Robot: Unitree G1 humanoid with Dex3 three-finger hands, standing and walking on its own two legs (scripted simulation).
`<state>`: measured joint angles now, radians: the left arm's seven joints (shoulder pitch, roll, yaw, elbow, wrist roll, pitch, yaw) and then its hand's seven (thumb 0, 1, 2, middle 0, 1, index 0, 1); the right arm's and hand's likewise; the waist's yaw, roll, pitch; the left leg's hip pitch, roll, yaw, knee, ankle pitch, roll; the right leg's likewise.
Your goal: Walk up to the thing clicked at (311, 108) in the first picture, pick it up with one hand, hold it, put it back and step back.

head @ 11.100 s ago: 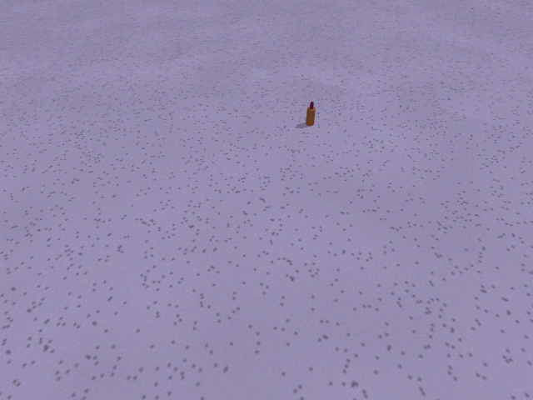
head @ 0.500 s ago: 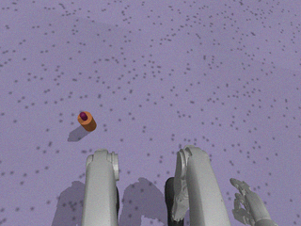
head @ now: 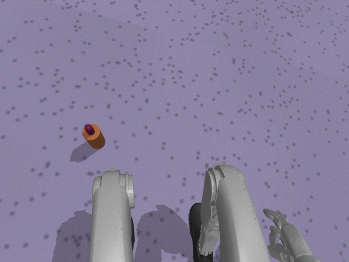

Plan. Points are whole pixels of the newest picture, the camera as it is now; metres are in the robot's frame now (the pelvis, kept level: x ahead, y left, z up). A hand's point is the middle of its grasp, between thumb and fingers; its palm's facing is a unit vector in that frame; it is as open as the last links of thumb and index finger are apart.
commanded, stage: go down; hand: left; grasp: from the side
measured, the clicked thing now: (93, 135) +0.46 +0.24 -0.30
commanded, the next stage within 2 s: approach in 0.22 s
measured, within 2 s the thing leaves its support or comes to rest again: neither
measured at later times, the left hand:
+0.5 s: hand out of the picture +0.39 +0.41 -0.02, palm faces +0.15 -0.99 -0.05, open 17.5 cm
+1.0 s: hand (63, 142) +0.42 +0.30 -0.23, palm faces +0.06 -1.00 +0.05, open 17.6 cm
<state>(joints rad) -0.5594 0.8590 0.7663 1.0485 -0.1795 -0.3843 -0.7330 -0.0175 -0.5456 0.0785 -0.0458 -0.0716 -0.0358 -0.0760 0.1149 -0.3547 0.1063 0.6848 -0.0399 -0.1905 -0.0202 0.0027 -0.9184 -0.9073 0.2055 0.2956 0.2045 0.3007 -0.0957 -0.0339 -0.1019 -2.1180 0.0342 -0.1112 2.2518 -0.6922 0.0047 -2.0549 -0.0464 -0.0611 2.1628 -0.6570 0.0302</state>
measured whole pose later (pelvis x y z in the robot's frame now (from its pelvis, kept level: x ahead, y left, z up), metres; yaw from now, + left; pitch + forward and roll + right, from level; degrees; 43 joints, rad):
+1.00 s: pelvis -0.01 +0.01 -0.09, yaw -6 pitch +19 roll -13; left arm -0.62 0.87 0.70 1.37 -0.21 -0.85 -0.59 -0.02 -0.58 0.06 -0.06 -0.10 -0.05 -0.11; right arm -0.08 -0.39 0.36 0.62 -0.23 -0.11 0.06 0.00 -0.92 -0.91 0.21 0.30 0.21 0.30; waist -0.23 -0.20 0.18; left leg -2.24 0.03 -0.26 2.59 -0.71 0.00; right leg -2.12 0.00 -0.16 2.39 -0.63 0.05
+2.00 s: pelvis -0.02 +0.02 -0.10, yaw -11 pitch +10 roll -19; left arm -0.63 0.84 0.49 1.50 -0.09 -1.16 -0.05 -0.01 -0.13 0.35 -0.30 -0.30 -0.29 -0.30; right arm -0.18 -0.38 0.54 0.55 -0.38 0.00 0.14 -0.01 -0.89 -0.90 0.21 0.30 0.20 0.30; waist -0.26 -0.29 0.32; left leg -2.20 0.02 -0.39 2.69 -0.72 0.01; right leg -2.04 0.05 -0.25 2.39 -0.58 0.08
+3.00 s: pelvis -0.01 +0.02 -0.09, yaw -10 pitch +15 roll -18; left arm -0.64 0.79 0.47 1.24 -0.06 -0.99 -0.04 -0.05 0.03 0.98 -0.80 -1.02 -0.93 -1.02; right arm -0.12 -0.35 0.45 0.56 -0.33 0.05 0.15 -0.01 -0.90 -0.90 0.21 0.30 0.20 0.30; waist -0.24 -0.24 0.25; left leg -2.23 0.02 -0.36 2.64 -0.72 0.01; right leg -2.06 0.03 -0.23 2.36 -0.60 0.07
